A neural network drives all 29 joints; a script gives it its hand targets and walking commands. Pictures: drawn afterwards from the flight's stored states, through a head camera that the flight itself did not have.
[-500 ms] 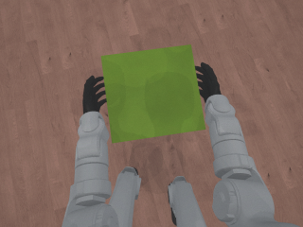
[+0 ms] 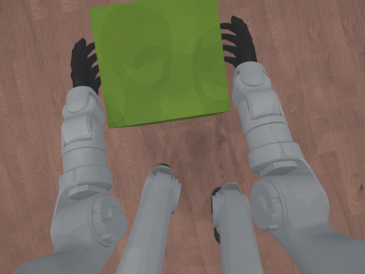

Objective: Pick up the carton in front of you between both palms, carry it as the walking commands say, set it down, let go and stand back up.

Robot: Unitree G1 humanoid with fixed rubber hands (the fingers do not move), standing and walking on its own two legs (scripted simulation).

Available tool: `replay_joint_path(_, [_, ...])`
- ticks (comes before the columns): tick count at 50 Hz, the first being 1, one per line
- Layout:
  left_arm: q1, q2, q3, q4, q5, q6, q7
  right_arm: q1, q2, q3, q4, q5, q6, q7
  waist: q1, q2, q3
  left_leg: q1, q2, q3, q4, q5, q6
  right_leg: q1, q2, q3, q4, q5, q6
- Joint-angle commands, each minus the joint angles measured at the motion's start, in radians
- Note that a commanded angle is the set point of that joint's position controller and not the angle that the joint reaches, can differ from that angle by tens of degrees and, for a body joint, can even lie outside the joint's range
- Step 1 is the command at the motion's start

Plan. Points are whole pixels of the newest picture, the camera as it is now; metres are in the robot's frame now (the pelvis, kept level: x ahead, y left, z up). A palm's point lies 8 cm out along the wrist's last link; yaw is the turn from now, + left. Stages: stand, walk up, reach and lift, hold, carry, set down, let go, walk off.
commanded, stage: set down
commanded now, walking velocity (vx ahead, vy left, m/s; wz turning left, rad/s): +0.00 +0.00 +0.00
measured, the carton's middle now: (167, 75) +0.50 +0.13 -0.19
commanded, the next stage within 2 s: none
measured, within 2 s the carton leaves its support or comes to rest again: rests again in 1.24 s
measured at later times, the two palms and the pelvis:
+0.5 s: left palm (108, 92) +0.45 +0.28 -0.26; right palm (223, 60) +0.57 +0.01 -0.25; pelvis -0.02 +0.02 -0.10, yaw -2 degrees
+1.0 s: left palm (116, 96) +0.45 +0.28 -0.31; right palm (220, 68) +0.57 +0.00 -0.32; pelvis -0.01 -0.01 -0.13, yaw +2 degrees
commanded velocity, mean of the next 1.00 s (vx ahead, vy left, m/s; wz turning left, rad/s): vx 0.00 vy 0.00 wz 0.00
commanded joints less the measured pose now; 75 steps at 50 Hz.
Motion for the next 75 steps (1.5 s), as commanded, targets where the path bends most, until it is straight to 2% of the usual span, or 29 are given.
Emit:
replay_joint_path(1, [-0.7,-0.648,-0.535,-0.02,-0.096,0.043,-0.223,-0.533,0.835,0.33,0.063,0.049,-0.005,0.175,0.094,-0.037,-1.063,0.566,-0.048,0.218,0.041,0.364,0.009,0.481,0.012,-0.122,-0.07,0.356,0.02])
replay_joint_path(9, [-0.826,-0.82,-0.496,0.083,-0.095,0.12,-0.136,-0.762,0.628,0.236,0.102,0.047,0.001,0.26,0.004,0.125,-0.983,0.813,-0.068,0.181,0.098,0.181,-0.017,0.056,0.045,-0.208,0.044,-0.03,-0.039])
replay_joint_path(12, [-0.93,-0.67,-0.518,-0.03,-0.071,0.096,-0.081,-0.827,0.658,0.311,0.137,0.142,0.019,0.29,0.117,0.087,-0.981,0.828,-0.057,0.19,0.145,0.192,-0.004,-0.007,0.043,-0.193,0.084,-0.056,-0.035])
replay_joint_path(16, [-0.977,-0.681,-0.48,0.004,-0.079,0.081,-0.062,-0.772,0.651,0.279,0.28,0.135,0.026,0.302,0.109,0.026,-0.988,0.781,-0.062,0.19,0.185,0.186,0.016,0.052,0.036,-0.18,0.11,-0.043,-0.037])
replay_joint_path(18, [-0.942,-0.582,-0.439,-0.015,-0.06,0.069,-0.058,-0.839,0.681,0.376,0.177,0.203,0.028,0.3,0.215,-0.054,-1.028,0.73,-0.043,0.212,0.236,0.372,0.028,0.069,0.03,-0.162,0.14,0.079,0.0])
replay_joint_path(20, [-0.961,-0.58,-0.468,-0.041,-0.104,0.055,-0.064,-0.814,0.628,0.376,0.243,0.203,0.021,0.288,0.229,-0.073,-1.02,0.721,-0.047,0.215,0.244,0.396,0.027,0.076,0.022,-0.183,0.168,0.111,0.008])
replay_joint_path(21, [-0.947,-0.636,-0.465,0.054,-0.09,0.066,-0.08,-0.793,0.644,0.315,0.284,0.182,0.017,0.284,0.157,-0.049,-1.02,0.73,-0.049,0.221,0.239,0.34,0.027,0.075,0.035,-0.19,0.157,0.092,0.0])
replay_joint_path(24, [-0.971,-0.624,-0.436,0.001,-0.109,0.05,-0.115,-0.874,0.627,0.342,0.196,0.189,0.0,0.265,0.2,-0.108,-0.949,0.58,-0.053,0.229,0.282,0.417,0.033,0.11,0.04,-0.187,0.197,0.143,-0.002])
replay_joint_path(26, [-0.996,-0.586,-0.47,-0.01,-0.149,0.051,-0.126,-0.896,0.569,0.343,0.22,0.181,-0.002,0.247,0.121,-0.081,-0.974,0.651,-0.031,0.197,0.314,0.392,0.022,0.035,0.034,-0.229,0.244,0.093,0.011])
replay_joint_path(27, [-1.046,-0.501,-0.402,-0.004,-0.1,0.053,-0.124,-0.898,0.579,0.349,0.322,0.187,0.012,0.239,0.242,-0.062,-0.907,0.549,-0.028,0.239,0.315,0.396,0.012,0.095,0.012,-0.159,0.237,0.134,-0.012])
replay_joint_path(28, [-1.108,-0.481,-0.451,-0.103,-0.17,0.043,-0.119,-0.877,0.525,0.326,0.269,0.152,0.006,0.228,0.13,-0.097,-0.958,0.609,-0.032,0.202,0.311,0.4,0.017,0.084,0.034,-0.202,0.241,0.117,-0.005])
replay_joint_path(31, [-1.073,-0.494,-0.43,-0.004,-0.174,0.034,-0.139,-0.953,0.551,0.401,0.104,0.254,-0.041,0.199,0.232,-0.084,-0.958,0.589,-0.025,0.229,0.369,0.531,0.024,0.082,0.029,-0.154,0.257,0.219,-0.01])
replay_joint_path(32, [-0.966,-0.485,-0.331,0.085,-0.136,0.047,-0.149,-0.992,0.536,0.428,0.206,0.221,-0.027,0.198,0.258,-0.21,-0.875,0.428,-0.03,0.231,0.345,0.418,0.024,0.196,0.017,-0.163,0.286,0.229,0.005])
replay_joint_path(37, [-0.94,-0.43,-0.28,0.124,-0.115,0.028,-0.175,-0.963,0.551,0.441,0.144,0.231,-0.039,0.178,0.253,-0.262,-0.845,0.212,-0.007,0.265,0.377,0.363,0.018,0.382,-0.02,-0.075,0.278,0.44,0.011])
replay_joint_path(38, [-0.929,-0.395,-0.286,0.068,-0.12,0.027,-0.178,-0.947,0.569,0.439,0.161,0.218,-0.028,0.183,0.315,-0.31,-0.894,0.246,-0.026,0.264,0.359,0.371,0.03,0.373,-0.015,-0.105,0.301,0.383,0.022])
replay_joint_path(39, [-0.858,-0.471,-0.263,0.12,-0.123,0.031,-0.189,-0.883,0.531,0.409,0.211,0.172,-0.032,0.173,0.226,-0.294,-0.819,0.165,-0.018,0.245,0.353,0.362,0.033,0.341,-0.01,-0.11,0.278,0.389,0.017])
replay_joint_path(42, [-0.82,-0.426,-0.239,0.194,-0.069,0.036,-0.19,-0.901,0.569,0.414,0.205,0.208,-0.038,0.186,0.268,-0.227,-0.825,0.25,-0.004,0.247,0.388,0.418,0.04,0.263,-0.011,-0.108,0.304,0.406,0.02])
replay_joint_path(45, [-0.906,-0.455,-0.282,0.128,-0.113,0.022,-0.206,-0.807,0.586,0.396,0.241,0.187,-0.034,0.193,0.199,-0.231,-0.761,0.252,-0.006,0.197,0.371,0.448,0.043,0.207,-0.002,-0.11,0.315,0.43,0.008])
replay_joint_path(50, [-0.935,-0.349,-0.283,0.029,-0.079,0.002,-0.181,-0.879,0.583,0.43,0.176,0.273,-0.039,0.196,0.315,-0.154,-0.768,0.321,0.011,0.209,0.408,0.494,0.047,0.116,0.004,-0.072,0.32,0.352,0.005])
replay_joint_path(52, [-0.978,-0.36,-0.312,0.029,-0.131,-0.021,-0.159,-0.965,0.541,0.469,0.138,0.298,-0.058,0.184,0.306,-0.172,-0.76,0.341,-0.008,0.218,0.415,0.482,0.046,0.09,0.011,-0.083,0.322,0.298,-0.006])
replay_joint_path(53, [-0.969,-0.413,-0.327,0.068,-0.148,-0.008,-0.165,-0.911,0.523,0.444,0.183,0.27,-0.064,0.185,0.225,-0.199,-0.736,0.36,0.006,0.189,0.389,0.442,0.045,0.103,0.008,-0.118,0.324,0.305,0.004])
replay_joint_path(54, [-1.029,-0.345,-0.318,0.039,-0.15,-0.018,-0.162,-0.941,0.487,0.447,0.152,0.276,-0.069,0.182,0.268,-0.223,-0.713,0.29,-0.001,0.212,0.406,0.437,0.041,0.126,0.002,-0.083,0.314,0.331,-0.001])
replay_joint_path(56, [-1.014,-0.342,-0.317,0.07,-0.176,-0.015,-0.158,-0.873,0.427,0.416,0.248,0.21,-0.052,0.177,0.165,-0.198,-0.669,0.255,0.015,0.209,0.422,0.295,0.028,0.146,-0.006,-0.097,0.31,0.224,-0.01])
replay_joint_path(57, [-0.963,-0.324,-0.285,0.145,-0.126,-0.001,-0.161,-0.886,0.43,0.354,0.284,0.199,-0.051,0.18,0.227,-0.186,-0.6,0.266,0.011,0.209,0.39,0.277,0.035,0.081,-0.006,-0.108,0.317,0.164,-0.018])
replay_joint_path(59, [-0.965,-0.343,-0.266,0.187,-0.103,-0.001,-0.158,-0.876,0.413,0.346,0.341,0.145,-0.036,0.193,0.167,-0.176,-0.543,0.214,0.022,0.211,0.412,0.234,0.044,0.092,-0.007,-0.089,0.279,0.157,-0.026])
replay_joint_path(71, [-0.868,-0.271,-0.196,0.242,-0.079,-0.018,-0.158,-0.878,0.358,0.35,0.292,0.19,-0.058,0.229,0.238,-0.177,-0.453,0.143,0.005,0.193,0.438,0.3,0.055,0.069,-0.025,-0.061,0.361,0.223,-0.032])
replay_joint_path(72, [-0.828,-0.281,-0.151,0.313,-0.073,-0.015,-0.164,-0.787,0.331,0.282,0.355,0.118,-0.057,0.222,0.145,-0.147,-0.395,0.098,0.004,0.203,0.449,0.263,0.047,0.03,-0.024,-0.07,0.337,0.187,-0.048])
replay_joint_path(73, [-0.856,-0.288,-0.157,0.291,-0.074,-0.031,-0.157,-0.823,0.387,0.332,0.339,0.155,-0.064,0.216,0.214,-0.153,-0.442,0.162,-0.002,0.197,0.448,0.266,0.061,0.013,-0.019,-0.078,0.34,0.151,-0.037])
replay_joint_path(75, [-0.815,-0.236,-0.157,0.289,-0.063,-0.04,-0.151,-0.817,0.35,0.33,0.308,0.137,-0.073,0.222,0.202,-0.131,-0.411,0.129,0.001,0.182,0.454,0.292,0.06,-0.027,-0.014,-0.082,0.385,0.201,-0.046])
